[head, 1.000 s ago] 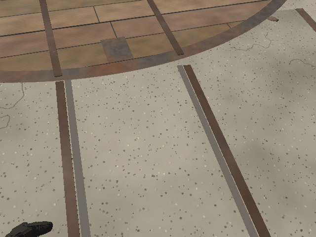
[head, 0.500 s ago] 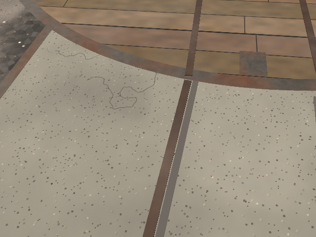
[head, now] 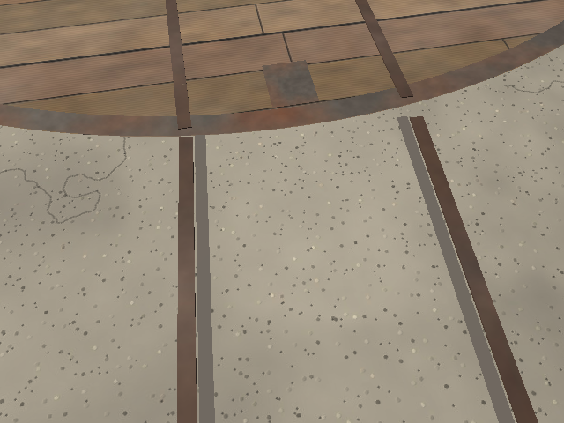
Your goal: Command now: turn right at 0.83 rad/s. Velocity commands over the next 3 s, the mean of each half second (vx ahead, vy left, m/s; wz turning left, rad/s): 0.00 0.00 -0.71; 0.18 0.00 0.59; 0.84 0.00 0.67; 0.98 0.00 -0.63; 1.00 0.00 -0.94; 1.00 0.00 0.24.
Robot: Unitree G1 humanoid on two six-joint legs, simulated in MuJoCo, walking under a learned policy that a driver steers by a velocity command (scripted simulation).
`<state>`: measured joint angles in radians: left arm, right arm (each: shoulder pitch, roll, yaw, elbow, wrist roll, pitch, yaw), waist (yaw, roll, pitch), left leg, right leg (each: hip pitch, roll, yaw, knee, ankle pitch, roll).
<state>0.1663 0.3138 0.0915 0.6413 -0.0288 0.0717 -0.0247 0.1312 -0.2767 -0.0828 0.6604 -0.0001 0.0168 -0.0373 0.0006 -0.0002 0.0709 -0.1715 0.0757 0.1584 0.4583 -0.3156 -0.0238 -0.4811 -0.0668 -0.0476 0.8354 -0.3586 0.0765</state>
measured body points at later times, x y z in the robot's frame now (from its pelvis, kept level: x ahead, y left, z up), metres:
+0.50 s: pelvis +0.05 -0.03 +0.00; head +0.07 -0.05 +0.44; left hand +0.33 +0.15 -0.07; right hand +0.08 -0.34 -0.11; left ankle +0.13 +0.09 -0.72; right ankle +0.02 -0.12 -0.74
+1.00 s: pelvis +0.09 -0.06 +0.01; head +0.10 -0.08 +0.46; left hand +0.16 +0.24 -0.08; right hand +0.26 -0.35 -0.08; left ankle +0.14 +0.11 -0.63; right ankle +0.02 -0.14 -0.74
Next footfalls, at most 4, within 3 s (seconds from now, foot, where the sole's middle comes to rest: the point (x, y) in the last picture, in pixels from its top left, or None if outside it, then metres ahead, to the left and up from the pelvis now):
0.06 right None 0.06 -0.13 -0.77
0.52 left None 0.16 0.07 -0.77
0.82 right None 0.06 -0.15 -0.77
1.36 left None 0.41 0.12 -0.77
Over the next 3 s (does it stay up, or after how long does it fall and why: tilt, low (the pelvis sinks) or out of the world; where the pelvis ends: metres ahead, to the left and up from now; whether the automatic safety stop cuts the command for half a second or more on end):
stays up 1.69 0.04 -0.02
